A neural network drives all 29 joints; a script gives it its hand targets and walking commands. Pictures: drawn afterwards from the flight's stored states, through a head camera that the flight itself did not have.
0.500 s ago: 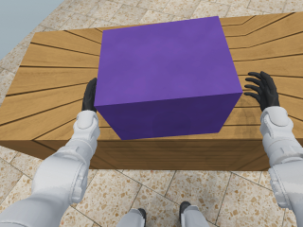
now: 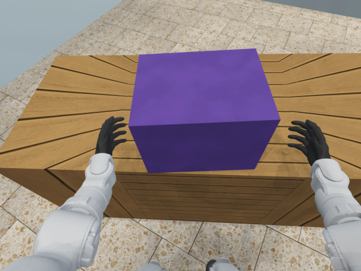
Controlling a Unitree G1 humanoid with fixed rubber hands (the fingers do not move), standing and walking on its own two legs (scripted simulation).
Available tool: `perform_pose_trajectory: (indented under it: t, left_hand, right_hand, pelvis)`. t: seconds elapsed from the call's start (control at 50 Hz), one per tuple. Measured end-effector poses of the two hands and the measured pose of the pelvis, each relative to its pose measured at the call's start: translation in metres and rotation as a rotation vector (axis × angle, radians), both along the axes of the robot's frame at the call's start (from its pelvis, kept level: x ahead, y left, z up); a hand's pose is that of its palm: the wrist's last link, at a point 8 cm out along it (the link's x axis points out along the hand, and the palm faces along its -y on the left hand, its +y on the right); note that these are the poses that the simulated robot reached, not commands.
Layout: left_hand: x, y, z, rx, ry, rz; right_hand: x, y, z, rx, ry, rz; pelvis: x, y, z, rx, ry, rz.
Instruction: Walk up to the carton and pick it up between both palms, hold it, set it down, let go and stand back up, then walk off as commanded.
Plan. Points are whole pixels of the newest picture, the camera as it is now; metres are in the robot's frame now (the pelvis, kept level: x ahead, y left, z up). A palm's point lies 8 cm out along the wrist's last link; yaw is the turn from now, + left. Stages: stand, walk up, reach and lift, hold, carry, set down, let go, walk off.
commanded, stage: set down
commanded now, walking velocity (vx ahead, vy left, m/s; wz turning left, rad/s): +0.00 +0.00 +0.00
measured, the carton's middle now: (199, 114) +0.51 +0.01 -0.01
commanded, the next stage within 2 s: none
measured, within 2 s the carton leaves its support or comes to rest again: neither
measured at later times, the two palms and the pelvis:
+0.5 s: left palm (81, 178) +0.28 +0.26 +0.03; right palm (327, 200) +0.29 -0.27 +0.00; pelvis +0.03 +0.02 +0.03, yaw -1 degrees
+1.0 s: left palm (76, 200) +0.24 +0.26 +0.02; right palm (329, 225) +0.24 -0.26 -0.01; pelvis +0.04 +0.03 +0.04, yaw -1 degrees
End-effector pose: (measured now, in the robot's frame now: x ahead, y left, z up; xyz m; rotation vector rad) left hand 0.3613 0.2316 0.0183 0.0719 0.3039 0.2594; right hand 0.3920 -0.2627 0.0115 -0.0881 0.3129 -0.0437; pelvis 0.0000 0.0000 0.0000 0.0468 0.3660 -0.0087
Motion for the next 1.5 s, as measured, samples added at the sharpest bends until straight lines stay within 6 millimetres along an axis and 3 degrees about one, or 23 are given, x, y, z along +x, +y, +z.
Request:
perform_pose_trajectory:
  t: [0.22,0.4,0.52,0.74,0.98,1.08,1.34,1.5]
  left_hand:
    - [-0.015,0.013,-0.003,-0.023,-0.031,0.004]
    - [-0.057,0.027,0.011,-0.023,-0.053,0.015]
    - [-0.084,0.024,0.010,-0.028,-0.040,0.014]
    - [-0.095,0.012,0.006,-0.043,-0.003,0.026]
    - [-0.122,0.024,-0.001,-0.065,0.028,0.050]
    - [-0.133,0.027,-0.007,-0.078,0.058,0.052]
    - [-0.122,0.022,-0.004,-0.067,0.104,0.007]
    - [-0.126,0.022,-0.009,-0.064,0.151,-0.009]
  right_hand:
    - [-0.020,0.000,-0.010,-0.010,0.035,-0.015]
    - [-0.072,-0.003,-0.017,0.008,0.047,-0.023]
    - [-0.102,-0.006,-0.015,0.029,0.037,-0.021]
    - [-0.103,-0.005,-0.007,0.053,0.001,0.009]
    - [-0.146,0.001,-0.018,0.031,0.090,-0.002]
    - [-0.153,0.007,-0.014,0.025,0.085,0.009]
    - [-0.149,0.012,-0.011,0.020,0.124,0.018]
    - [-0.155,0.018,-0.016,0.015,0.161,0.013]
  pelvis:
    - [0.016,0.010,0.009,-0.016,-0.041,-0.002]
    - [0.026,0.020,0.023,-0.036,-0.168,-0.005]
    - [0.027,0.021,0.028,-0.040,-0.235,-0.006]
    - [0.027,0.016,0.030,-0.034,-0.270,-0.008]
    - [0.044,0.026,0.035,-0.050,-0.296,-0.006]
    - [0.047,0.031,0.036,-0.056,-0.308,-0.005]
    - [0.054,0.033,0.038,-0.060,-0.329,-0.004]
    - [0.057,0.034,0.039,-0.063,-0.340,-0.004]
